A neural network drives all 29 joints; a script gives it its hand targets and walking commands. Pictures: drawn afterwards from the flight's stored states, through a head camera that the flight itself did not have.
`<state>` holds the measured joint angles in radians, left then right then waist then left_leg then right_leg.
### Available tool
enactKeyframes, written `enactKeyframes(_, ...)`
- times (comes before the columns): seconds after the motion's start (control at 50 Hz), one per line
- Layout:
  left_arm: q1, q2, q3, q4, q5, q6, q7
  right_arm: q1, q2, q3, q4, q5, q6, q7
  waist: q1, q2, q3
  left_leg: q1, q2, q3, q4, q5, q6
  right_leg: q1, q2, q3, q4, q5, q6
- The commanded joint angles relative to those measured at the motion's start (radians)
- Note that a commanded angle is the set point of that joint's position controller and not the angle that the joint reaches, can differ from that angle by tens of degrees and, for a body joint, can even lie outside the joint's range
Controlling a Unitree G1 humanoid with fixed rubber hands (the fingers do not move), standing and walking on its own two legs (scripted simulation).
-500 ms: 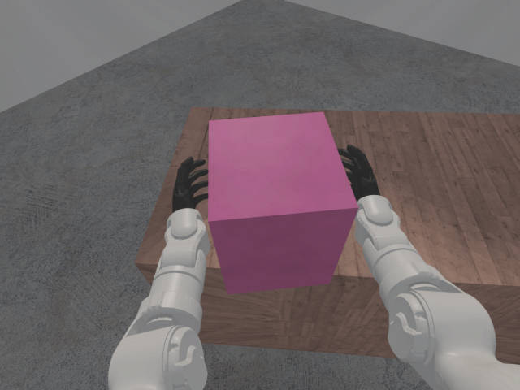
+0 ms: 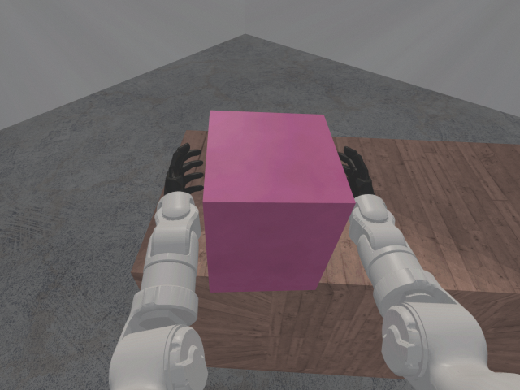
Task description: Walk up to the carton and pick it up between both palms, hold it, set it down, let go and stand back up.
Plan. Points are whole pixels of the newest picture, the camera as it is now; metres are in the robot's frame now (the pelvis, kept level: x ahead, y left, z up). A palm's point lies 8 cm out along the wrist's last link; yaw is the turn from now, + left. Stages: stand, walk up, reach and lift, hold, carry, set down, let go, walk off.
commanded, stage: reach and lift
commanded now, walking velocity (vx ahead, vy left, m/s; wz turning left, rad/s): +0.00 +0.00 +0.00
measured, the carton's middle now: (265, 205) +0.43 +0.04 +0.06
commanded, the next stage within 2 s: none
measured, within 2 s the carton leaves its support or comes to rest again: neither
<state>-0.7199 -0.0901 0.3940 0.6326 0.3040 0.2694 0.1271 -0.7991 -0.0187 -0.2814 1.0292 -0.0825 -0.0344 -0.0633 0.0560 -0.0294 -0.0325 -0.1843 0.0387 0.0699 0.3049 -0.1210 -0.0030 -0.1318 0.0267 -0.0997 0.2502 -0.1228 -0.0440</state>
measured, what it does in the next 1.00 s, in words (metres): stands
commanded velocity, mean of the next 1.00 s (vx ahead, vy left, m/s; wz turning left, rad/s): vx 0.00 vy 0.00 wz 0.00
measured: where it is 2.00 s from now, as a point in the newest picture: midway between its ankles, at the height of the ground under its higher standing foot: outside the picture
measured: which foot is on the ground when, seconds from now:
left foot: down 0.00-1.00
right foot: down 0.00-1.00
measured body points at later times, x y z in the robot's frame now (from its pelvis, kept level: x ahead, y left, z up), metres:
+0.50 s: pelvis -0.01 +0.01 +0.00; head -0.04 +0.04 +0.45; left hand +0.39 +0.18 +0.17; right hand +0.40 -0.12 +0.16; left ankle +0.02 +0.12 -0.75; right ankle +0.01 -0.09 -0.75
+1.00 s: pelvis -0.01 +0.02 +0.00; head -0.05 +0.05 +0.44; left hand +0.38 +0.17 +0.20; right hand +0.38 -0.12 +0.18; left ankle +0.02 +0.12 -0.75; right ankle +0.01 -0.09 -0.75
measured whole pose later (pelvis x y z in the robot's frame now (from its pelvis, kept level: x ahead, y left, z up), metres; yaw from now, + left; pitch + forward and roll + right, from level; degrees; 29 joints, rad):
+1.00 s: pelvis -0.01 +0.02 +0.00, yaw +2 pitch -9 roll -1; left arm -0.72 -0.04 0.32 0.26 0.36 0.66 0.01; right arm -0.73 0.00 -0.11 0.67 0.13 0.23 -0.16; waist -0.09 -0.06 0.04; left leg -0.04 0.01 0.04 0.34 -0.15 0.02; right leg 0.03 0.00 -0.11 0.26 -0.14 -0.02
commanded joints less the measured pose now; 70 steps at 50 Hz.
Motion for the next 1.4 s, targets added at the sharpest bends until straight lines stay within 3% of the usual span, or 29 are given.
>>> enactKeyframes(0.0,-0.555,-0.538,-0.387,-0.074,-0.061,-0.007,-0.142,-0.711,0.507,0.282,-0.233,0.015,-0.047,0.108,-0.016,0.019,-0.472,0.159,-0.037,0.000,0.013,0.222,-0.016,0.181,-0.002,0.028,0.021,0.243,0.055)
enactKeyframes(0.06,-0.617,-0.535,-0.413,-0.132,-0.086,0.014,-0.146,-0.700,0.514,0.272,-0.230,0.020,-0.023,0.101,-0.040,0.027,-0.463,0.175,-0.039,-0.006,0.004,0.171,-0.016,0.149,-0.005,0.025,0.014,0.166,0.056)
enactKeyframes(0.12,-0.597,-0.544,-0.428,-0.117,-0.089,0.042,-0.149,-0.732,0.521,0.296,-0.292,0.041,-0.013,0.096,-0.050,0.033,-0.480,0.199,-0.043,-0.016,0.023,0.197,-0.017,0.151,-0.004,0.021,0.014,0.209,0.059)
enactKeyframes(0.14,-0.574,-0.550,-0.424,-0.108,-0.088,0.055,-0.154,-0.764,0.519,0.317,-0.331,0.054,-0.011,0.090,-0.036,0.024,-0.490,0.200,-0.046,-0.016,0.026,0.203,-0.013,0.167,-0.002,0.021,0.018,0.225,0.060)
enactKeyframes(0.18,-0.568,-0.554,-0.430,-0.125,-0.085,0.075,-0.162,-0.735,0.516,0.319,-0.318,0.070,0.008,0.079,-0.056,0.031,-0.465,0.209,-0.042,-0.023,0.021,0.208,-0.017,0.174,0.003,0.014,0.020,0.215,0.062)
enactKeyframes(0.22,-0.576,-0.560,-0.447,-0.146,-0.085,0.104,-0.166,-0.733,0.491,0.305,-0.311,0.082,0.025,0.074,-0.078,0.055,-0.429,0.244,-0.037,-0.030,0.022,0.196,-0.028,0.136,0.009,0.004,0.005,0.146,0.053)
enactKeyframes(0.24,-0.578,-0.543,-0.427,-0.145,-0.079,0.121,-0.170,-0.716,0.486,0.300,-0.288,0.078,0.040,0.071,-0.082,0.042,-0.384,0.232,-0.041,-0.026,0.012,0.154,-0.020,0.128,0.006,0.007,-0.005,0.105,0.056)
enactKeyframes(0.28,-0.562,-0.530,-0.406,-0.142,-0.072,0.152,-0.180,-0.752,0.490,0.303,-0.345,0.090,0.049,0.067,-0.071,0.029,-0.380,0.201,-0.047,-0.022,-0.005,0.093,-0.004,0.138,0.002,0.007,-0.007,0.066,0.066)
enactKeyframes(0.32,-0.572,-0.524,-0.418,-0.183,-0.076,0.165,-0.185,-0.721,0.495,0.320,-0.340,0.104,0.067,0.065,-0.087,0.029,-0.375,0.222,-0.045,-0.028,0.001,0.141,-0.011,0.157,0.007,0.003,0.004,0.115,0.067)
enactKeyframes(0.38,-0.530,-0.532,-0.432,-0.195,-0.077,0.200,-0.194,-0.774,0.493,0.361,-0.441,0.142,0.064,0.057,-0.074,0.046,-0.399,0.243,-0.054,-0.027,0.023,0.191,-0.010,0.173,0.010,0.005,0.004,0.156,0.068)
enactKeyframes(0.48,-0.563,-0.514,-0.447,-0.257,-0.075,0.231,-0.197,-0.707,0.484,0.349,-0.399,0.143,0.099,0.046,-0.114,0.042,-0.313,0.255,-0.046,-0.032,-0.001,0.124,-0.010,0.141,0.013,-0.001,-0.006,0.064,0.069)
enactKeyframes(0.56,-0.547,-0.532,-0.518,-0.350,-0.104,0.259,-0.214,-0.735,0.507,0.421,-0.539,0.192,0.101,0.024,-0.140,0.054,-0.420,0.302,-0.057,-0.045,0.039,0.239,-0.022,0.202,0.021,-0.007,0.010,0.209,0.082)
enactKeyframes(0.58,-0.529,-0.523,-0.516,-0.348,-0.099,0.268,-0.215,-0.727,0.496,0.438,-0.541,0.205,0.112,0.018,-0.133,0.066,-0.392,0.299,-0.062,-0.046,0.043,0.248,-0.024,0.208,0.018,-0.001,0.013,0.231,0.080)
enactKeyframes(0.62,-0.485,-0.497,-0.464,-0.309,-0.072,0.289,-0.228,-0.722,0.488,0.453,-0.548,0.214,0.130,0.007,-0.117,0.028,-0.327,0.254,-0.066,-0.042,0.019,0.175,-0.001,0.221,0.012,0.002,0.004,0.184,0.086)
enactKeyframes(0.66,-0.511,-0.478,-0.457,-0.330,-0.067,0.299,-0.243,-0.701,0.503,0.432,-0.537,0.202,0.142,-0.001,-0.132,0.009,-0.285,0.235,-0.062,-0.040,-0.007,0.096,0.008,0.203,0.006,0.003,0.000,0.122,0.091)
enactKeyframes(0.68,-0.528,-0.491,-0.471,-0.366,-0.076,0.299,-0.243,-0.716,0.519,0.448,-0.573,0.208,0.137,0.000,-0.123,0.018,-0.327,0.245,-0.062,-0.040,-0.003,0.116,0.007,0.207,0.012,-0.003,0.006,0.127,0.091)
enactKeyframes(0.74,-0.502,-0.509,-0.526,-0.411,-0.097,0.313,-0.239,-0.705,0.514,0.493,-0.628,0.241,0.147,-0.010,-0.145,0.046,-0.369,0.323,-0.058,-0.052,0.040,0.237,-0.014,0.207,0.025,-0.009,0.013,0.211,0.080)
enactKeyframes(0.84,-0.517,-0.497,-0.546,-0.435,-0.097,0.342,-0.249,-0.682,0.503,0.486,-0.643,0.238,0.173,-0.019,-0.168,0.063,-0.326,0.310,-0.055,-0.055,0.021,0.168,-0.014,0.180,0.019,-0.007,0.000,0.143,0.077)
enactKeyframes(0.92,-0.528,-0.485,-0.515,-0.419,-0.083,0.355,-0.259,-0.708,0.511,0.488,-0.658,0.244,0.187,-0.019,-0.152,0.043,-0.309,0.278,-0.056,-0.047,-0.002,0.108,-0.001,0.190,0.018,-0.006,-0.003,0.096,0.078)
enactKeyframes(0.98,-0.518,-0.497,-0.534,-0.430,-0.094,0.359,-0.258,-0.716,0.506,0.494,-0.687,0.251,0.180,-0.015,-0.158,0.049,-0.345,0.314,-0.050,-0.050,0.018,0.173,-0.010,0.193,0.026,-0.010,-0.001,0.130,0.072)
enactKeyframes(1.04,-0.531,-0.478,-0.488,-0.382,-0.059,0.375,-0.265,-0.693,0.476,0.439,-0.601,0.225,0.196,-0.010,-0.160,0.060,-0.241,0.282,-0.046,-0.043,-0.023,0.056,-0.003,0.156,0.020,-0.015,-0.019,0.009,0.071)
enactKeyframes(1.08,-0.542,-0.482,-0.485,-0.403,-0.071,0.377,-0.268,-0.728,0.500,0.458,-0.649,0.232,0.184,-0.008,-0.145,0.046,-0.293,0.279,-0.049,-0.037,-0.011,0.094,0.002,0.171,0.022,-0.014,-0.012,0.053,0.071)
enactKeyframes(1.12,-0.515,-0.475,-0.491,-0.408,-0.065,0.381,-0.272,-0.704,0.491,0.477,-0.647,0.241,0.191,-0.015,-0.161,0.042,-0.308,0.311,-0.056,-0.037,0.010,0.167,-0.006,0.202,0.026,-0.014,-0.006,0.134,0.074)
enactKeyframes(1.2,-0.505,-0.487,-0.543,-0.467,-0.096,0.378,-0.270,-0.726,0.504,0.544,-0.749,0.288,0.193,-0.037,-0.165,0.045,-0.391,0.350,-0.065,-0.046,0.053,0.283,-0.014,0.238,0.033,-0.012,0.013,0.248,0.083)
enactKeyframes(1.22,-0.509,-0.481,-0.530,-0.471,-0.091,0.378,-0.267,-0.707,0.498,0.542,-0.717,0.289,0.208,-0.040,-0.165,0.035,-0.352,0.343,-0.063,-0.049,0.045,0.269,-0.011,0.228,0.034,-0.012,0.010,0.231,0.085)
enactKeyframes(1.26,-0.546,-0.460,-0.491,-0.442,-0.064,0.385,-0.270,-0.674,0.490,0.494,-0.628,0.260,0.229,-0.033,-0.164,0.037,-0.241,0.290,-0.059,-0.041,-0.002,0.125,-0.001,0.184,0.024,-0.010,-0.010,0.082,0.081)
enactKeyframes(1.3,-0.566,-0.460,-0.482,-0.411,-0.063,0.394,-0.275,-0.703,0.497,0.448,-0.634,0.229,0.217,-0.018,-0.166,0.040,-0.232,0.244,-0.054,-0.035,-0.034,0.018,0.012,0.166,0.013,-0.008,-0.019,0.001,0.079)
enactKeyframes(1.34,-0.551,-0.474,-0.497,-0.424,-0.080,0.394,-0.274,-0.747,0.513,0.484,-0.704,0.245,0.200,-0.017,-0.152,0.043,-0.327,0.268,-0.062,-0.035,-0.002,0.107,0.010,0.208,0.015,-0.007,-0.001,0.111,0.080)
enactKeyframes(1.38,-0.555,-0.463,-0.490,-0.419,-0.078,0.391,-0.278,-0.750,0.516,0.515,-0.693,0.267,0.212,-0.028,-0.152,0.026,-0.339,0.282,-0.066,-0.035,0.016,0.159,0.009,0.237,0.020,-0.006,0.010,0.183,0.088)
